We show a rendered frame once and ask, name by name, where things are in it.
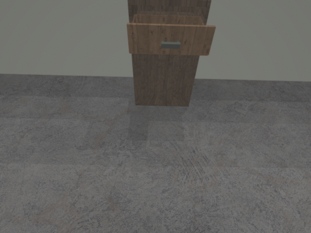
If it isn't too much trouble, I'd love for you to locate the handle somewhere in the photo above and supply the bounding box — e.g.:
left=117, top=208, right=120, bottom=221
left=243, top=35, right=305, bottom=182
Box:
left=161, top=39, right=180, bottom=49

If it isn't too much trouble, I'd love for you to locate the cabinet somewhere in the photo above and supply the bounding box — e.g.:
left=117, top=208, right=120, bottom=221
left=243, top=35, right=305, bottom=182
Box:
left=128, top=0, right=211, bottom=107

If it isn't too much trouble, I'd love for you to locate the drawer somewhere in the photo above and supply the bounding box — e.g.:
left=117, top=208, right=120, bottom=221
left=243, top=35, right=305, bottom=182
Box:
left=127, top=14, right=216, bottom=56

